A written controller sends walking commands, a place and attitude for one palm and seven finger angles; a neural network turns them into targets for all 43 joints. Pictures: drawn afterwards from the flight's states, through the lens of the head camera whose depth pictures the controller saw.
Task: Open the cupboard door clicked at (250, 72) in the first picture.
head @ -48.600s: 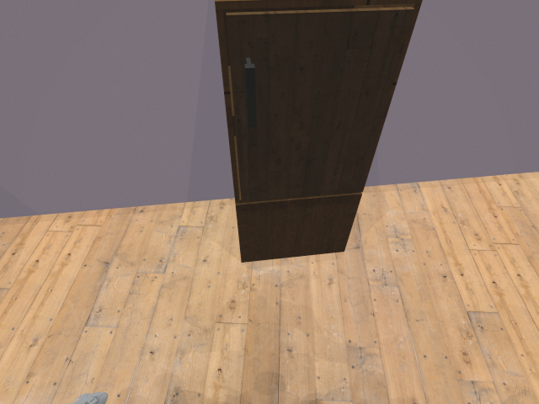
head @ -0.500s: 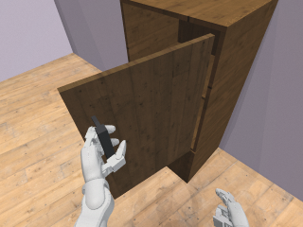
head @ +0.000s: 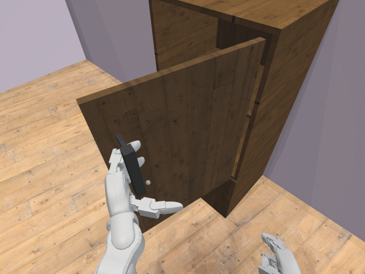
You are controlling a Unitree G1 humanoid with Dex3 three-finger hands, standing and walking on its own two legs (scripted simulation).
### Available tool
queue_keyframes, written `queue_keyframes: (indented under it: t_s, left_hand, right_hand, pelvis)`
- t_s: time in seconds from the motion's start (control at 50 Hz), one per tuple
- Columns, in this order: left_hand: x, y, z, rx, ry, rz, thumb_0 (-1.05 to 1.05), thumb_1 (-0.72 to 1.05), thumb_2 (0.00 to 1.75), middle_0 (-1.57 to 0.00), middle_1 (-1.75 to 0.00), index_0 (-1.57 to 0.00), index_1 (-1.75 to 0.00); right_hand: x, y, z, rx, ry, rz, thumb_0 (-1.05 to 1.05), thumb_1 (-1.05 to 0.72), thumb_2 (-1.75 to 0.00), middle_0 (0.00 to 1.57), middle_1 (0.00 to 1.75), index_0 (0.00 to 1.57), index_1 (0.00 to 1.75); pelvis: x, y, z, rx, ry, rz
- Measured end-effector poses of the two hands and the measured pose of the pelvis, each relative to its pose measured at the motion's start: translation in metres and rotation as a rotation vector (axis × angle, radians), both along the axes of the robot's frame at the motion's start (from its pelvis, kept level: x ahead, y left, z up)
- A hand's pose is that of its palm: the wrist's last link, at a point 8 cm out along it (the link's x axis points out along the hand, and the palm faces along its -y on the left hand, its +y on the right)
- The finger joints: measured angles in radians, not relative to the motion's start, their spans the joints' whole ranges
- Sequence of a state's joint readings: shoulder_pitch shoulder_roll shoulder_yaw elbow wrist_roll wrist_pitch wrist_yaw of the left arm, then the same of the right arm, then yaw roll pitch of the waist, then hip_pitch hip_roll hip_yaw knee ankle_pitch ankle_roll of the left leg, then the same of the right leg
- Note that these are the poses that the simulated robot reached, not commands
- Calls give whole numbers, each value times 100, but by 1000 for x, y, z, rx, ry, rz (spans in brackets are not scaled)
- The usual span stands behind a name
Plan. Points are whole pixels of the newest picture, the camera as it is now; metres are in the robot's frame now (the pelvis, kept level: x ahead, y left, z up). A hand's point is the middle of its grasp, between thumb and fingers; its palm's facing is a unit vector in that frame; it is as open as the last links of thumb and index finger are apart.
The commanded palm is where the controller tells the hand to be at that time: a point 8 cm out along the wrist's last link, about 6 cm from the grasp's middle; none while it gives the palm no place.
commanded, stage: open thumb and fingers to let go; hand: left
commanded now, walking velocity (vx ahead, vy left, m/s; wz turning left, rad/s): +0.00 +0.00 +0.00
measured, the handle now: (130, 166) +0.32 +0.14 +0.09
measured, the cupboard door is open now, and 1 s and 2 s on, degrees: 77 80 79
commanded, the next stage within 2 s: slide the hand sideways off the handle in 0.06 s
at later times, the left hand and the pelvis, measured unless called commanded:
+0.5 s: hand (144, 200) +0.24 +0.10 +0.09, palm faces -0.14 -0.99 +0.00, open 16.0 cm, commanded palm +0.21 +0.15 +0.09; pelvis -0.01 +0.01 +0.00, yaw +0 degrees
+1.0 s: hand (120, 221) +0.20 +0.13 +0.08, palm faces -0.08 -1.00 -0.05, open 16.2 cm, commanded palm +0.17 +0.20 +0.09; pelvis +0.00 +0.00 -0.01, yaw +0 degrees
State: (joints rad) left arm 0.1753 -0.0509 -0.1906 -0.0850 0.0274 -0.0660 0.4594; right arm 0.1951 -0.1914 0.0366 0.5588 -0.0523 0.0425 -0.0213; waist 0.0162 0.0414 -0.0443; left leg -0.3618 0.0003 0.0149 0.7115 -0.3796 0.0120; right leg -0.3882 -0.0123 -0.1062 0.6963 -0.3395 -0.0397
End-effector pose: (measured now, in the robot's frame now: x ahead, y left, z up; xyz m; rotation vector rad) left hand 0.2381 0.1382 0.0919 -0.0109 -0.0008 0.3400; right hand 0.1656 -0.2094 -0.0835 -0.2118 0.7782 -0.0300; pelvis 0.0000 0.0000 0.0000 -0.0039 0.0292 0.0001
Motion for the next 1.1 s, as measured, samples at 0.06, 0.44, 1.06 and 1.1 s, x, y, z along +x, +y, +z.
queue_keyframes:
  t_s: [0.06,0.44,1.06,1.1]
  left_hand:
    - [-1,2,0,2,0,-8,-1,-49,30,-33,-80,-34,-78]
    - [-11,16,-2,21,-16,-490,-2,-50,30,-21,-37,-19,-38]
    - [-58,55,-5,62,11,-416,-2,-50,30,-20,-33,-18,-31]
    - [-60,60,-6,61,20,-408,-2,-50,30,-20,-33,-19,-32]
  right_hand:
    - [1,3,0,5,-1,3,1,-91,-90,20,30,20,30]
    - [-5,11,7,29,-115,-9,1,-91,-90,21,30,20,30]
    - [6,-11,6,14,-182,-35,1,-91,-90,21,30,20,30]
    - [7,-13,7,14,-186,-42,1,-91,-90,21,30,20,30]
  pelvis:
    - [0,1,0,-1,0,-1]
    - [-10,12,-4,-5,-3,2]
    - [4,0,-15,-9,52,-7]
    - [5,-1,-15,-10,54,-6]
